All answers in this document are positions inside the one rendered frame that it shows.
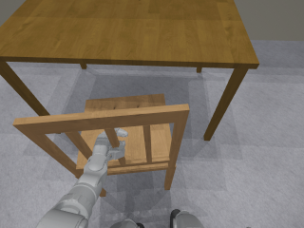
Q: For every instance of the right robot shin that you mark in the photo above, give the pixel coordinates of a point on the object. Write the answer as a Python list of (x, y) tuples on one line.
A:
[(183, 212)]

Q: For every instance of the robot left hand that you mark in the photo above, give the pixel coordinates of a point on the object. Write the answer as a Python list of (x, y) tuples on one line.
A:
[(103, 146)]

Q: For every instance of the robot right foot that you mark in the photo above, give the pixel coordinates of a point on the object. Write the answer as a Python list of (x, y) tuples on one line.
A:
[(173, 216)]

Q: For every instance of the table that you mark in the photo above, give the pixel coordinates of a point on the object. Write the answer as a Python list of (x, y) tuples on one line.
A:
[(151, 33)]

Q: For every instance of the robot left forearm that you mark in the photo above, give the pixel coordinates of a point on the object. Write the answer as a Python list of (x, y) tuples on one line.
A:
[(84, 193)]

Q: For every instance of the left robot upper arm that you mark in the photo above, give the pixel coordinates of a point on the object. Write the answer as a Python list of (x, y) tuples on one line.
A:
[(56, 218)]

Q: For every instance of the chair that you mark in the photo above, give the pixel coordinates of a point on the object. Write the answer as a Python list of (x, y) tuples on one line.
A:
[(146, 118)]

